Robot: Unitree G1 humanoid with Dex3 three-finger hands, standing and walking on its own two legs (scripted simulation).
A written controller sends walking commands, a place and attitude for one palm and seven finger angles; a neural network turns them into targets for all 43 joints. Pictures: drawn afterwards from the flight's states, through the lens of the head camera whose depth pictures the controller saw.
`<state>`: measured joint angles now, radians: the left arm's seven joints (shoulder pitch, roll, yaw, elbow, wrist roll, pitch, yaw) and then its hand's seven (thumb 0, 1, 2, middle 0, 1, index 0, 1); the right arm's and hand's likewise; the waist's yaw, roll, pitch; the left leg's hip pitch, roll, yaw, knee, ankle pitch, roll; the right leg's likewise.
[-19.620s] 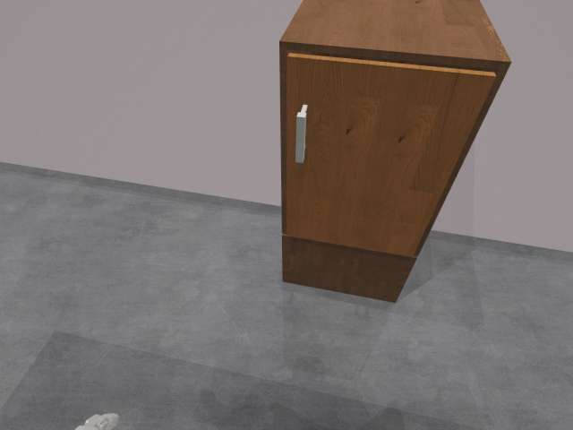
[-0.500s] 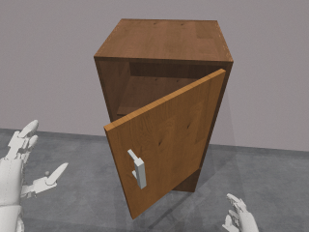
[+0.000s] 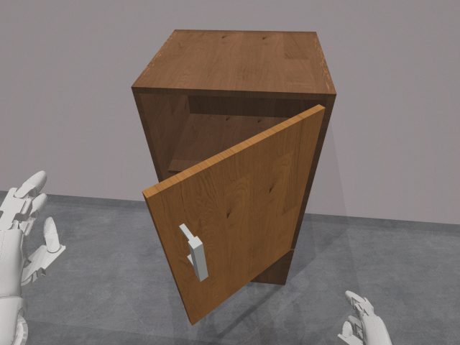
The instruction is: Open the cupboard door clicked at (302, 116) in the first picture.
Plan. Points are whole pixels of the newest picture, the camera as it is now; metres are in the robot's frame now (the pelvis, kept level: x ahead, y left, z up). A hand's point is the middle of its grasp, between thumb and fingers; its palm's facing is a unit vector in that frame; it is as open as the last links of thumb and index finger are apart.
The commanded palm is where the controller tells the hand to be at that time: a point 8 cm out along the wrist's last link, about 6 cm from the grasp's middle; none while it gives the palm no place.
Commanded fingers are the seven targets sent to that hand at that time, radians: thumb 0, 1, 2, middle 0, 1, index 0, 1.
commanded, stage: draw the hand back to the body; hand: left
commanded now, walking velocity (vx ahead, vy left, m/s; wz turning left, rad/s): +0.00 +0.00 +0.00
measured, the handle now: (193, 252) +0.29 +0.12 -0.01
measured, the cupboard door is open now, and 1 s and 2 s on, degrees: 43 43 43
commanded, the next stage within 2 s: step back with the hand held close in 0.04 s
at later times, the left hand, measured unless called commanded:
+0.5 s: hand (41, 271) +0.15 +0.27 +0.14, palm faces +0.32 -0.80 -0.51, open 7.4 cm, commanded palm +0.10 +0.32 +0.17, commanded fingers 0.00 0.90 0.90 -0.20 -0.30 -0.20 -0.30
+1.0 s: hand out of the picture +0.06 +0.30 +0.16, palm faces +0.45 -0.77 -0.45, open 7.4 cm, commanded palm +0.00 +0.34 +0.17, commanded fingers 0.00 0.90 0.90 -0.20 -0.30 -0.20 -0.30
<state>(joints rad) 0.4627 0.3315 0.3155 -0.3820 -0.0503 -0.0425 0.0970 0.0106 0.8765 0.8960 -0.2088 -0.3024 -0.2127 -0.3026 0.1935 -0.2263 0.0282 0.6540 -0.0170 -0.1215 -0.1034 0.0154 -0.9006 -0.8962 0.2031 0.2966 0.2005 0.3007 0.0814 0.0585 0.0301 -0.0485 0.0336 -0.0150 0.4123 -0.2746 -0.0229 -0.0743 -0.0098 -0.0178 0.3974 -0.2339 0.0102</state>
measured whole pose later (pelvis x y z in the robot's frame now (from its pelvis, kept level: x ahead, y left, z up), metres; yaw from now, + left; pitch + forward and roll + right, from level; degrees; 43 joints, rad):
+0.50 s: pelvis -0.04 +0.02 +0.00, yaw -1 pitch -1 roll -1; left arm 0.58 0.41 0.37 -0.48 -0.04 -0.13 0.10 0.01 0.89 0.90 -0.21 -0.30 -0.22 -0.30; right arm 0.16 -0.23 -0.01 0.58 0.00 -0.02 -0.10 0.01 -0.90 -0.90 0.20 0.30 0.20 0.30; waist 0.01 0.02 0.05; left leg -0.22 0.01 0.01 0.45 -0.21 0.00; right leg -0.24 -0.03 0.01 0.39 -0.14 0.04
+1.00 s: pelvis -0.14 +0.04 -0.02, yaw +1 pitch -3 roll -3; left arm 0.52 0.40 0.42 -0.56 -0.01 -0.23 0.16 0.01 0.88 0.90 -0.21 -0.30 -0.22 -0.30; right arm 0.19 -0.23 0.01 0.59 -0.01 -0.09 -0.10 0.01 -0.90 -0.90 0.20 0.30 0.20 0.30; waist 0.02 0.01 0.09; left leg -0.44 0.01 -0.02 0.67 -0.21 0.04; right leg -0.43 -0.01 0.02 0.63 -0.26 0.04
